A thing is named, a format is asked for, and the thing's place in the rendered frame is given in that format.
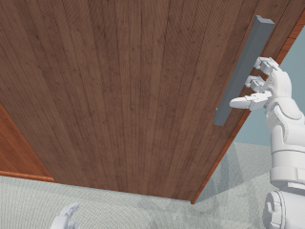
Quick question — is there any wardrobe door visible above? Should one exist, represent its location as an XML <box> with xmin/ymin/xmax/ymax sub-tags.
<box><xmin>0</xmin><ymin>102</ymin><xmax>52</xmax><ymax>177</ymax></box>
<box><xmin>0</xmin><ymin>0</ymin><xmax>305</xmax><ymax>201</ymax></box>

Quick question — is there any robot right forearm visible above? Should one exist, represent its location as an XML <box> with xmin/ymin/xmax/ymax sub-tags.
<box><xmin>265</xmin><ymin>97</ymin><xmax>305</xmax><ymax>197</ymax></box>

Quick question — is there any left robot hand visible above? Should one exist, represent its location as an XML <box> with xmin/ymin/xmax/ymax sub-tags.
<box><xmin>50</xmin><ymin>202</ymin><xmax>81</xmax><ymax>229</ymax></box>

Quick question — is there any handle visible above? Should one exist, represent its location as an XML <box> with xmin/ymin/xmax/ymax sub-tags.
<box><xmin>213</xmin><ymin>15</ymin><xmax>275</xmax><ymax>126</ymax></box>

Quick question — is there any right robot upper arm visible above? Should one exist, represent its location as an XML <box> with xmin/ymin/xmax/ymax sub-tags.
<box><xmin>262</xmin><ymin>190</ymin><xmax>305</xmax><ymax>229</ymax></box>

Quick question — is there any right robot hand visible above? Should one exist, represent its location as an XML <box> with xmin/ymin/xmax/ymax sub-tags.
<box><xmin>230</xmin><ymin>56</ymin><xmax>292</xmax><ymax>111</ymax></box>

